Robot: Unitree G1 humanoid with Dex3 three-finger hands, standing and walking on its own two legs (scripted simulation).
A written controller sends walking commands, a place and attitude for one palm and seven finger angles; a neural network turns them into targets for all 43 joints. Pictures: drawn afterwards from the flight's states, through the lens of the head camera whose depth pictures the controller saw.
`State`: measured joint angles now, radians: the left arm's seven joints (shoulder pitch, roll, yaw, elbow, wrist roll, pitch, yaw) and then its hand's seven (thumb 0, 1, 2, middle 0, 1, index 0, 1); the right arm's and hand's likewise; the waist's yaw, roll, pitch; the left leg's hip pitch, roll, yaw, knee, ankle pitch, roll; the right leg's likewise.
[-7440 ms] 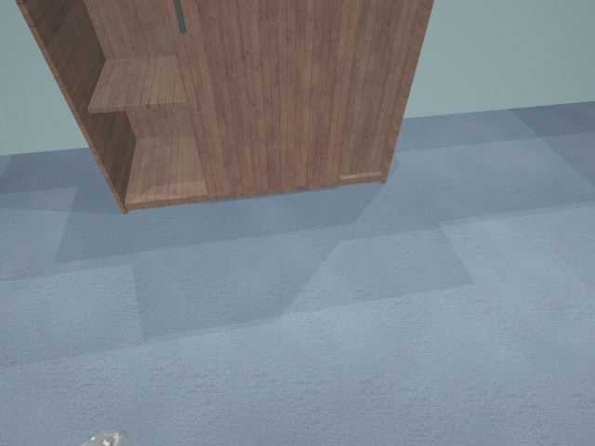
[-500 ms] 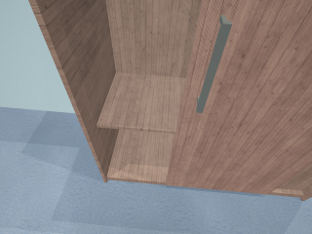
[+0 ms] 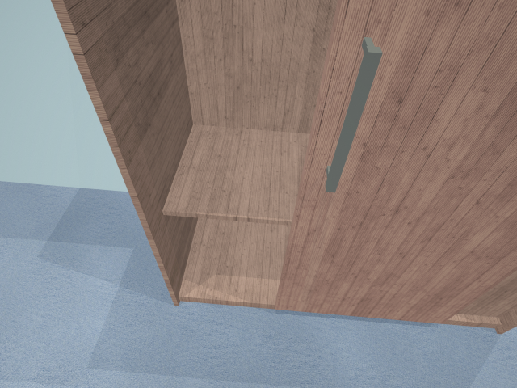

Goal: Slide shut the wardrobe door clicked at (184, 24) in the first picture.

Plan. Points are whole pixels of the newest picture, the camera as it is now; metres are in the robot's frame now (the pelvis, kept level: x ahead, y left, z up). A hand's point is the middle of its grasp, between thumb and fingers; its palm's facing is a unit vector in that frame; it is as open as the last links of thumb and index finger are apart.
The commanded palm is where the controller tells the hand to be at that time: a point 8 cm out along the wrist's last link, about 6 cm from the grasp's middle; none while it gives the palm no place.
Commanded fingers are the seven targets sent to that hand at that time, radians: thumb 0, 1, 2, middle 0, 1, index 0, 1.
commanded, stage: come to a stop and stand still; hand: right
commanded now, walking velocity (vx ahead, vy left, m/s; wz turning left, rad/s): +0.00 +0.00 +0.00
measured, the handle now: (346, 125) +0.49 -0.10 +0.17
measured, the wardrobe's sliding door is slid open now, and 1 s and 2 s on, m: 0.38 0.38 0.38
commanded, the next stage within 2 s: look again from close up in 0.50 s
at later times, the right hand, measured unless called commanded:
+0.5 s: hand out of the picture +0.03 -0.16 -0.17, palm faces +0.03 +0.98 -0.19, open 7.4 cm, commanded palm none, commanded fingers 0.00 -0.90 -0.90 0.20 0.30 0.20 0.30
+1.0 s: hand out of the picture +0.03 -0.15 -0.17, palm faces +0.04 +0.98 -0.19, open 7.4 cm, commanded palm none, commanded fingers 0.00 -0.90 -0.90 0.20 0.30 0.20 0.30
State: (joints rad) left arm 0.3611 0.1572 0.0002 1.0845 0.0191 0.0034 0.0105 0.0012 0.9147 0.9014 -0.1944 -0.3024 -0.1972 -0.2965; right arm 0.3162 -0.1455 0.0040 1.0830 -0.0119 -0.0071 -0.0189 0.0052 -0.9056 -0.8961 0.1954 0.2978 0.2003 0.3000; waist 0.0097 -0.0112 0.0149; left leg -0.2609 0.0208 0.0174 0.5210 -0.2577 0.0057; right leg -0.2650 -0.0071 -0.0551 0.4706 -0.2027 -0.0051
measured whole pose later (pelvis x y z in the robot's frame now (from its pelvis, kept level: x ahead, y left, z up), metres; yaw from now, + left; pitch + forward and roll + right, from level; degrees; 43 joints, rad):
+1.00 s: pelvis +0.04 +0.02 +0.00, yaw +0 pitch -1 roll -1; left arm 0.28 0.14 -0.01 1.15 0.01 -0.01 0.03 0.00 0.92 0.90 -0.19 -0.30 -0.20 -0.30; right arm 0.29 -0.14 0.00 1.14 -0.01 -0.03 -0.03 0.00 -0.91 -0.90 0.19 0.30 0.20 0.30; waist 0.00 0.00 0.02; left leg -0.15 -0.01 0.03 0.45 -0.29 0.03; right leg -0.16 -0.03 -0.04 0.41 -0.24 0.03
